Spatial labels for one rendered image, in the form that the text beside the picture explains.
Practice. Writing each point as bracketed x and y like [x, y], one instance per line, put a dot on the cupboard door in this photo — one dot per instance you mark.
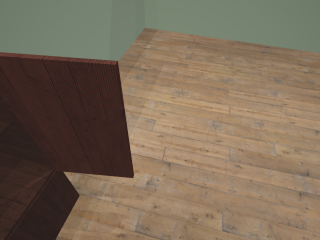
[73, 108]

